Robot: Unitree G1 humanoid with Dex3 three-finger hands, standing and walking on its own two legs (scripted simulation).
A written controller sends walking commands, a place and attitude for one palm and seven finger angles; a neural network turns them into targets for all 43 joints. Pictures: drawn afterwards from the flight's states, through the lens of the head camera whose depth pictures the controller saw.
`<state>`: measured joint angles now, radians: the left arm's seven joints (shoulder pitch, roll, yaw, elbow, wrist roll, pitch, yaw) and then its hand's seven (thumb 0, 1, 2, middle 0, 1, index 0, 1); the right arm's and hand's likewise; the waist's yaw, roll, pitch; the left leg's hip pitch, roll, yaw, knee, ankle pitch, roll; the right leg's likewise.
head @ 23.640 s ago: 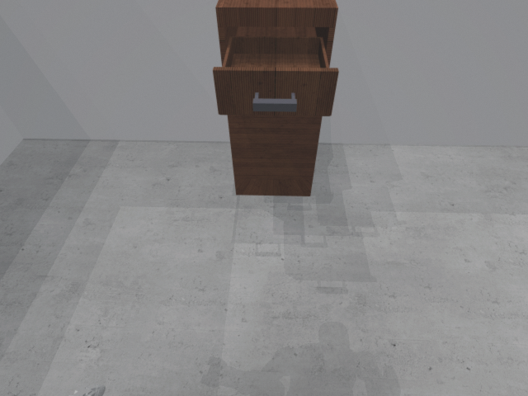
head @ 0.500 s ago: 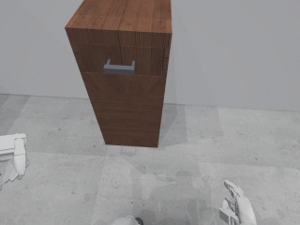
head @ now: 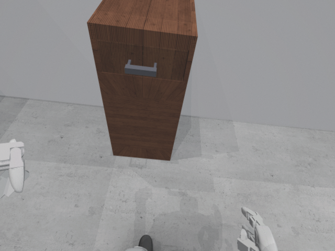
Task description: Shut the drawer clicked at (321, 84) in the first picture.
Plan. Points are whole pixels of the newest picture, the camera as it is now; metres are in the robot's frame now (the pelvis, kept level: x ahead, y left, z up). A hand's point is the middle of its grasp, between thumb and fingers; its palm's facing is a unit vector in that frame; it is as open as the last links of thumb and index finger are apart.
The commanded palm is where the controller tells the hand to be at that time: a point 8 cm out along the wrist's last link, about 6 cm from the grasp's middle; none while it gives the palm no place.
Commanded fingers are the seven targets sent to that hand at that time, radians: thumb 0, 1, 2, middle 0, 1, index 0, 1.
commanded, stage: step back with the hand held close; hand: left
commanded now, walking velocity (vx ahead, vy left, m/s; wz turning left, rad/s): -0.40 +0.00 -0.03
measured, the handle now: (141, 67) +0.75 +0.16 +0.00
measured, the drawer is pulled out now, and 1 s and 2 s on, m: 0.00 0.00 0.00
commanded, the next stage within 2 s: stop stepping back and stand still in 0.02 s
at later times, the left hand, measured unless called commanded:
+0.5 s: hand out of the picture +0.08 +0.30 +0.16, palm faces +0.39 -0.87 -0.31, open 3.2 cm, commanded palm +0.03 +0.33 +0.18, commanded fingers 0.00 0.90 0.90 -1.40 -1.60 -1.40 -1.60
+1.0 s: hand out of the picture +0.00 +0.33 +0.16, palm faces +0.39 -0.86 -0.32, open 3.3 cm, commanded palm -0.07 +0.37 +0.18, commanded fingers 0.00 0.90 0.90 -1.40 -1.60 -1.40 -1.60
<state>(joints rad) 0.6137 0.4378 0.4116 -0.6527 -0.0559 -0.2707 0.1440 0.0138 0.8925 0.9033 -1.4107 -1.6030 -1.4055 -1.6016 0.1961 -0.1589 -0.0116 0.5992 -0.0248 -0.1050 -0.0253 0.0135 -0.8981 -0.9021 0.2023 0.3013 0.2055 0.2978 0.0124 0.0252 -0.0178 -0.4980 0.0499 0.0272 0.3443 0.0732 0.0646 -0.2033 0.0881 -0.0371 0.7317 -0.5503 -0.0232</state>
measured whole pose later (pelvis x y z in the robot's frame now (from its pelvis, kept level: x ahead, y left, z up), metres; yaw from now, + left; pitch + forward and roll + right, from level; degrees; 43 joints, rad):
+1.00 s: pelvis -0.21 +0.10 -0.02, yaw -2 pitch -2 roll +0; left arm 0.53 0.34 0.35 -0.59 -0.03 -0.17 0.17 0.01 0.89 0.90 -1.41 -1.60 -1.41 -1.60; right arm 0.21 -0.19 -0.01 0.63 -0.01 -0.12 -0.08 0.01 -0.90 -0.90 0.20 0.30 0.21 0.30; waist -0.01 -0.07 0.02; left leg -0.34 0.04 0.07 0.67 -0.30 0.02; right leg -0.36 -0.03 -0.05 0.85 -0.47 -0.02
